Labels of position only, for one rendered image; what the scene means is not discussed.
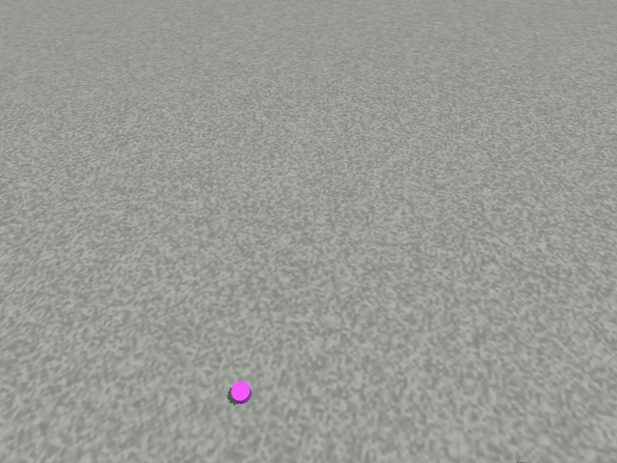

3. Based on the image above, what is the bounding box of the tin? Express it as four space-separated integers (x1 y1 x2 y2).
231 381 252 404

